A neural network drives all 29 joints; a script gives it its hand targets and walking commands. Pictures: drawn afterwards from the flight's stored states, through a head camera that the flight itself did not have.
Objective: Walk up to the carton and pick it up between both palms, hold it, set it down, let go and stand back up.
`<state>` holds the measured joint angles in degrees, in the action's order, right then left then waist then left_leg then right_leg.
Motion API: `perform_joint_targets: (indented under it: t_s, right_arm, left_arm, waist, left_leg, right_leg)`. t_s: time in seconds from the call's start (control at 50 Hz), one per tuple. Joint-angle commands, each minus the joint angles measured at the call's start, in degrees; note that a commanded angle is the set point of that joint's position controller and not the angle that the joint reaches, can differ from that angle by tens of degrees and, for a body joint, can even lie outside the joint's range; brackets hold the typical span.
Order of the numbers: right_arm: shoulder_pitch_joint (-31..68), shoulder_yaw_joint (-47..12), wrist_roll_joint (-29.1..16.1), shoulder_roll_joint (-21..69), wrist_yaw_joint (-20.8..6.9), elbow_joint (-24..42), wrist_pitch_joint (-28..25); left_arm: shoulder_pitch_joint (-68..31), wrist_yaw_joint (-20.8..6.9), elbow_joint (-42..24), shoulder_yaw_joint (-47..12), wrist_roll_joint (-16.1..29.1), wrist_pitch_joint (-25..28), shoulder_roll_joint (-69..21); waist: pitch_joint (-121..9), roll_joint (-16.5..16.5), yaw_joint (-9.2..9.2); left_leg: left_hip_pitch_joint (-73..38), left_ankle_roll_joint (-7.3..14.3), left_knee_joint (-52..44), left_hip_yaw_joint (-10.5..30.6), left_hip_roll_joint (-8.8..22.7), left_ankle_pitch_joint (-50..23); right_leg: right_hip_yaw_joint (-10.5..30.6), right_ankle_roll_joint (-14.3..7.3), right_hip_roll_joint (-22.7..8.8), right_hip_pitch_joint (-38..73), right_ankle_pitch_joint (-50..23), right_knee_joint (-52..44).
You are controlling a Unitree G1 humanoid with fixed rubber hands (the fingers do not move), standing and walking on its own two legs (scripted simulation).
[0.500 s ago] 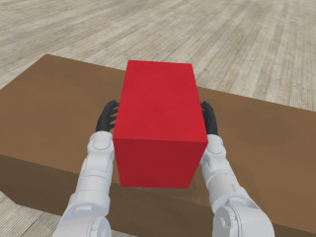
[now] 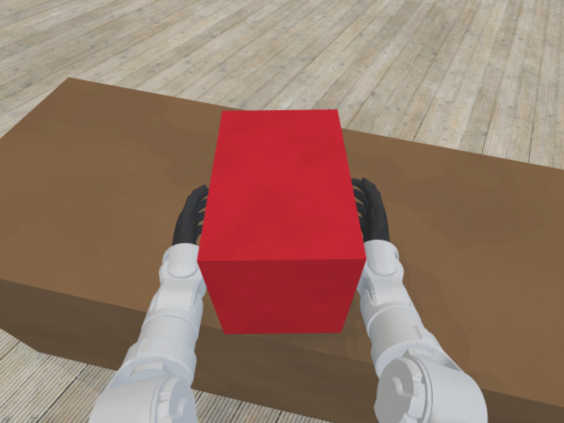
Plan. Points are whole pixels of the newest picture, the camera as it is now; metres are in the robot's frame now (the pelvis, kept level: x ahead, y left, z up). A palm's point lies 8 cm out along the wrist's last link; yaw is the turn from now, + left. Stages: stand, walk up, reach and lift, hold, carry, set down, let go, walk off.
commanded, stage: set down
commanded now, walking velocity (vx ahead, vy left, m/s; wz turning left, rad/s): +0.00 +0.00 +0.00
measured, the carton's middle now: (281, 221) +0.43 +0.00 +0.03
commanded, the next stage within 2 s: none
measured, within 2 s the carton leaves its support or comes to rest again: neither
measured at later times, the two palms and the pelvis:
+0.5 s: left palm (196, 249) +0.39 +0.13 -0.01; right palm (368, 241) +0.40 -0.14 +0.02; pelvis +0.00 +0.00 -0.01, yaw -1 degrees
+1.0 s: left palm (198, 252) +0.39 +0.13 -0.01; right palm (368, 244) +0.40 -0.14 +0.01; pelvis -0.01 +0.00 -0.01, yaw -1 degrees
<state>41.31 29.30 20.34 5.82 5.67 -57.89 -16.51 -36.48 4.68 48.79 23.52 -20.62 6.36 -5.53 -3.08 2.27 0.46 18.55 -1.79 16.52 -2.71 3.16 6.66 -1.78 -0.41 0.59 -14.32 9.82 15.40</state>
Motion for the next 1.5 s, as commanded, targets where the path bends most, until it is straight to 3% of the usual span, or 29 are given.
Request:
perform_joint_targets:
  t_s: [0.0, 0.2, 0.28, 0.44, 0.62, 0.72, 0.82, 0.98, 1.1, 1.34, 1.44, 1.48]
  right_arm:
    - [30.98, -17.47, 4.19, 30.95, -7.89, 1.39, -5.64]
    - [32.5, -15.72, 6.55, 31.14, -8.47, -0.2, -7.84]
    - [31.85, -14.57, 7.07, 30.62, -8.44, -2.28, -8.36]
    - [32.16, -11.42, 9.93, 31.01, -8.49, -5.29, -8.7]
    - [32.0, -7.42, 11.68, 29.49, -9.02, -8.09, -9.75]
    - [32.23, -5.43, 12.88, 29.33, -9.31, -9.71, -9.34]
    - [31.71, -4.27, 13.72, 28.94, -9.3, -10.4, -9.24]
    - [31.34, -3.38, 15.86, 30.35, -9.08, -9.55, -9.19]
    - [30.4, -2.28, 15.89, 29.57, -9.34, -9.27, -8.82]
    - [28.74, 0.36, 16.89, 28.38, -9.77, -9.08, -8.14]
    - [28.25, -0.28, 17.2, 28.97, -9.88, -7.36, -7.87]
    - [27.52, -0.14, 16.98, 28.76, -10.03, -7.99, -7.87]
  left_arm:
    - [-41.57, -3.89, -4.79, -16.45, -1.03, 6.84, -31.0]
    - [-43.92, -2.11, -0.96, -14.69, -1.75, 11.55, -30.24]
    - [-44.31, -1.63, -0.3, -14.54, -1.46, 12.88, -30.01]
    - [-45.63, -2.18, 3.75, -11.27, -2.14, 14.66, -28.24]
    - [-46.73, -1.07, 5.23, -10.64, -3.23, 16.3, -28.52]
    - [-45.9, -1.29, 7.76, -8.43, -4.34, 15.94, -27.46]
    - [-45.57, -1.76, 8.02, -7.26, -4.86, 15.61, -27.17]
    - [-44.1, -2.53, 10.03, -4.28, -6.04, 16.0, -25.64]
    - [-43.94, -2.16, 8.63, -3.96, -7.15, 16.01, -25.33]
    - [-41.56, -1.74, 7.54, -3.04, -8.49, 14.59, -25.86]
    - [-39.53, -1.98, 7.36, -2.19, -8.93, 14.22, -25.67]
    - [-39.4, -1.89, 6.56, -2.4, -9.32, 14.17, -25.64]
  waist:
    - [-37.58, -2.77, 0.14]
    - [-43.63, -3.19, -0.96]
    - [-45.51, -3.33, -0.54]
    - [-45.01, -1.55, -0.21]
    - [-47.49, -4.6, 0.18]
    - [-44.36, -3.05, -0.07]
    - [-43.14, -2.46, 0.67]
    - [-41.63, 0.31, -0.07]
    - [-40.9, -1.62, 0.18]
    - [-38.75, -2.22, 0.46]
    - [-36.86, -0.57, 0.05]
    - [-37.1, -1.49, 0.08]
  left_leg:
    - [-14.29, -0.4, 3.6, -3.95, -1.8, -20.25]
    - [-10.79, -0.51, 5.14, -4.05, -1.46, -21.39]
    - [-11.12, -0.81, 5.9, -3.86, -1.25, -22.78]
    - [-5.64, 0.37, 4.87, -4.31, -1.46, -17.0]
    - [-10.28, -0.82, 7.61, -4.14, -0.51, -21.68]
    - [-5.54, 0.15, 6.04, -4.64, -0.85, -15.53]
    - [-6.83, -0.01, 6.47, -4.41, -0.92, -17.16]
    - [-0.56, 1.59, 4.56, -5.05, -1.66, -11.21]
    - [-1.95, 1.46, 4.01, -5.15, -1.35, -11.58]
    - [-6.27, 0.78, 4.48, -5.15, -0.95, -13.09]
    - [-4.66, 1.66, 3.64, -5.06, -1.23, -12.32]
    - [-5.73, 1.44, 3.76, -5.13, -1.26, -13.24]
  right_leg:
    - [-3.24, 3.05, 0.37, 13.17, -36.18, 5.41]
    - [-2.89, 2.86, 0.31, 10.97, -37.63, 7.16]
    - [-3.1, 2.67, 0.65, 9.07, -38.1, 7.79]
    - [-2.59, 3.29, -0.1, 9.6, -37.34, 8.74]
    - [-3.63, 1.98, 0.8, 1.14, -31.84, 8.36]
    - [-3.27, 2.37, 0.37, 2.32, -28.93, 8.57]
    - [-3.55, 2.49, 0.49, 1.67, -29.88, 8.36]
    - [-2.5, 3.56, -0.38, 6.69, -29.8, 9.21]
    - [-2.72, 3.2, -0.41, 4.47, -28.6, 8.48]
    - [-3.62, 2.17, 0.43, -0.42, -21.23, 6.21]
    - [-3.45, 2.6, 0.09, 1.93, -23.35, 6.48]
    - [-3.36, 2.5, -0.02, 1.03, -22.92, 6.24]
